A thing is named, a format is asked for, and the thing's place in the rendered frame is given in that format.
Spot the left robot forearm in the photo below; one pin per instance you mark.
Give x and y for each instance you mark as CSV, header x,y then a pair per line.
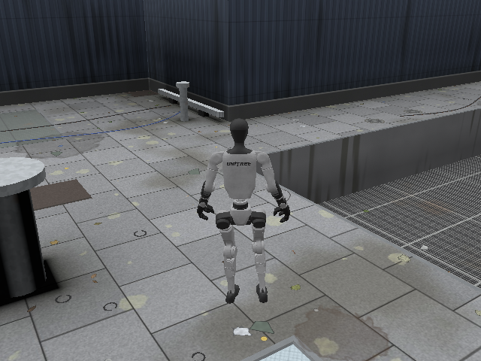
x,y
204,197

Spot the left robot hand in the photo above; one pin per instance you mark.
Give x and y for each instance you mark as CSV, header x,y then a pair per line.
x,y
207,209

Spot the right robot foot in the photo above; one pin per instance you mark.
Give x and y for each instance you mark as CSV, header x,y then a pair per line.
x,y
263,297

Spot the right robot forearm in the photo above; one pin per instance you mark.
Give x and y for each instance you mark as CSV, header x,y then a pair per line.
x,y
279,197

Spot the right robot hand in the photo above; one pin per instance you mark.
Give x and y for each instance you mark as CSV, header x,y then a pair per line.
x,y
281,211

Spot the left robot thigh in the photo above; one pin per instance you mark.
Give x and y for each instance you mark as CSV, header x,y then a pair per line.
x,y
223,223

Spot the robot right upper arm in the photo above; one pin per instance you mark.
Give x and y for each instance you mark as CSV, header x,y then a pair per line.
x,y
267,170

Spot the robot left upper arm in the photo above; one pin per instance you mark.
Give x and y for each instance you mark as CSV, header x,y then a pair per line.
x,y
212,169

